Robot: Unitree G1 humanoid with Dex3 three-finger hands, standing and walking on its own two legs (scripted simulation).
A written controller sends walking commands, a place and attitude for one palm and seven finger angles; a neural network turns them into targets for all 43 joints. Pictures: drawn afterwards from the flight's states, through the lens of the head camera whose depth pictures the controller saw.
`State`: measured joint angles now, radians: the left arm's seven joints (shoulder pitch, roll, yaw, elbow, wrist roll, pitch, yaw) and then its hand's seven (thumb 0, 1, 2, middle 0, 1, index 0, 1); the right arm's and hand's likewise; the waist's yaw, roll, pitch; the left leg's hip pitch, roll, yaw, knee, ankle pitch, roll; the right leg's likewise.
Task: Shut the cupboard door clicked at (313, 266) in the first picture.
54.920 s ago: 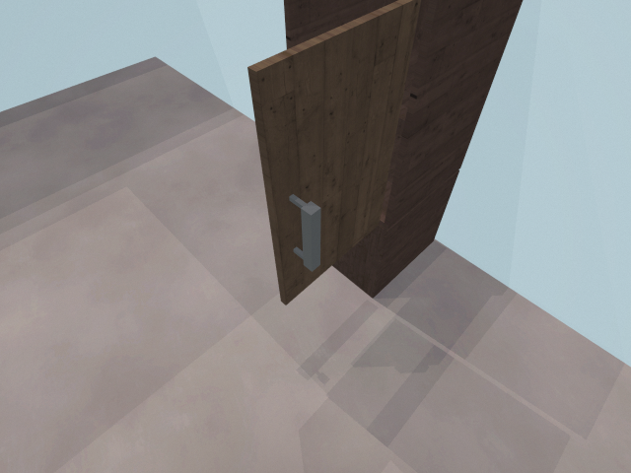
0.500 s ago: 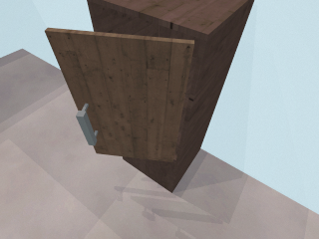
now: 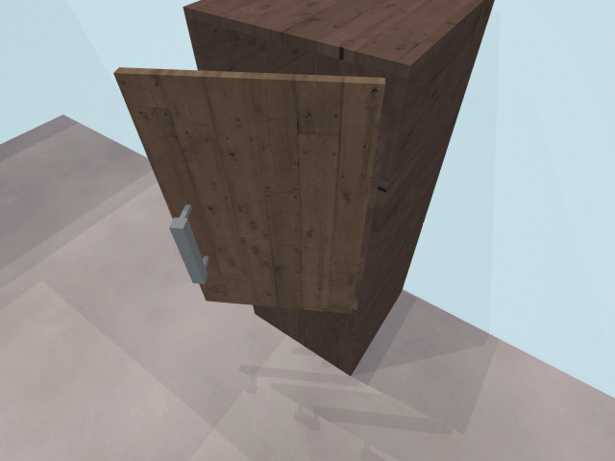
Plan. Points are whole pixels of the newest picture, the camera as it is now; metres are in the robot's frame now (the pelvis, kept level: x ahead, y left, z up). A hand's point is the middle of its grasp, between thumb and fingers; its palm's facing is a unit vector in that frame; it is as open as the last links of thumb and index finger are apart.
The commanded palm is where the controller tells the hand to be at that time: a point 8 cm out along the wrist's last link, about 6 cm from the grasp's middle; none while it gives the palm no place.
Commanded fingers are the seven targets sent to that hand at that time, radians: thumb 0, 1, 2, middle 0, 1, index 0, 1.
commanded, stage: look again from close up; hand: left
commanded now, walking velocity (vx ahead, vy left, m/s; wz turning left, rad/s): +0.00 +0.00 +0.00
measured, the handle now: (193, 245) +0.51 +0.26 -0.09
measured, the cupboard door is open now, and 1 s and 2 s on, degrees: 28 28 28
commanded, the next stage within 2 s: shuffle to correct the standing spot in 0.22 s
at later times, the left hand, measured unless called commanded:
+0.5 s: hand out of the picture +0.02 +0.17 -0.18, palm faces +0.03 -0.98 -0.19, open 7.4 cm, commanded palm none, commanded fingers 0.00 0.90 0.90 -0.20 -0.30 -0.20 -0.30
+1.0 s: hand out of the picture +0.08 +0.23 -0.17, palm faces +0.08 -0.96 -0.26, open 7.4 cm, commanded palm none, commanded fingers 0.00 0.90 0.90 -0.20 -0.30 -0.20 -0.30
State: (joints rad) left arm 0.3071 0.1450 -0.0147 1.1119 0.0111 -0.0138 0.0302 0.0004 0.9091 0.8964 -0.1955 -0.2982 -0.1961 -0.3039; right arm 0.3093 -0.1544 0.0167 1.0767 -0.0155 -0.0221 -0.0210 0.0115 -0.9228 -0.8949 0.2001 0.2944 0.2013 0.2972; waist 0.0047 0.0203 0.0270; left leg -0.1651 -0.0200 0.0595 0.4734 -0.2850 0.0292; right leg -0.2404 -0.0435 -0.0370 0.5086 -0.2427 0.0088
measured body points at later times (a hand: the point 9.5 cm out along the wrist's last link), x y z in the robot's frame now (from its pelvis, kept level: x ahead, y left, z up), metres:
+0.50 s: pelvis +0.02 +0.00 +0.00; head +0.03 +0.00 +0.45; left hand +0.02 +0.22 -0.16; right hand +0.02 -0.22 -0.16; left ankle -0.02 +0.10 -0.74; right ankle +0.02 -0.12 -0.74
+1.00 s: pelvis +0.06 +0.04 +0.00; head +0.10 +0.03 +0.44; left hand +0.08 +0.28 -0.15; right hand +0.11 -0.19 -0.17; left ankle +0.03 +0.16 -0.68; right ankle +0.03 -0.09 -0.74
